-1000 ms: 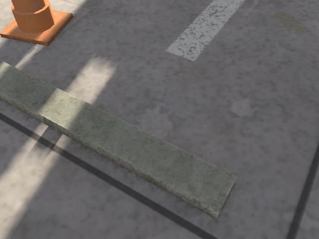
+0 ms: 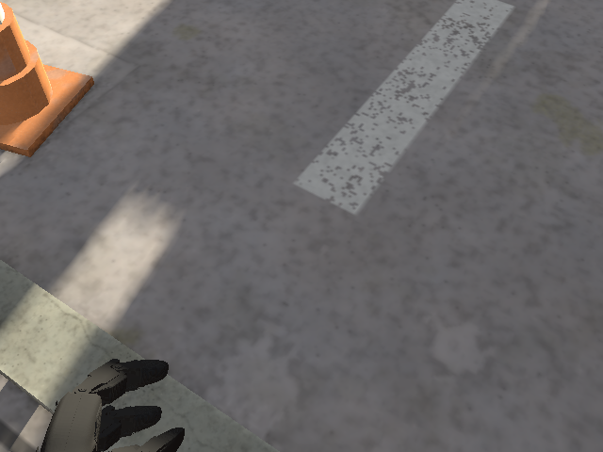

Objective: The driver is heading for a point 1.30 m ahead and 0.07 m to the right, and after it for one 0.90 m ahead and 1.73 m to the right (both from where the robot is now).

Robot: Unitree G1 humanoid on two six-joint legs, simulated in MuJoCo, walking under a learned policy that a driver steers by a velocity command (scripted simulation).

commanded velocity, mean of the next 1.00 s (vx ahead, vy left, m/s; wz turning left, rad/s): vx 0.50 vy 0.00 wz -0.04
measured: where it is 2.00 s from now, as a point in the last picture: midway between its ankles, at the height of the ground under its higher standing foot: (317, 200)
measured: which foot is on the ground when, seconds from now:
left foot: down 0.00-0.04, up 0.06-0.22, down 0.24-0.84, up 0.86-1.00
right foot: down 0.00-0.28, up 0.30-0.80, down 0.82-1.00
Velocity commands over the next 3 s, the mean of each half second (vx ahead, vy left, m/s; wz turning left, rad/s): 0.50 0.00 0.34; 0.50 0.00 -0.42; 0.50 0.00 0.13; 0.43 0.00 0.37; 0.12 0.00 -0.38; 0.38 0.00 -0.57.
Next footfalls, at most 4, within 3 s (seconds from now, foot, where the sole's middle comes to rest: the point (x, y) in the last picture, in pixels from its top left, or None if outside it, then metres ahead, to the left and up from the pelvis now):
0.24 left None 0.29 0.08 -0.71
0.82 right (346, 357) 0.66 -0.16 -0.78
1.38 left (285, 243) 1.00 -0.04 -0.78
1.82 right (345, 170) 1.26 -0.24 -0.78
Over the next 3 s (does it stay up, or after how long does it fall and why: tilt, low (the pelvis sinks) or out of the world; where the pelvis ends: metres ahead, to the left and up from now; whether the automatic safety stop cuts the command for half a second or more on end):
stays up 1.36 -0.21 0.00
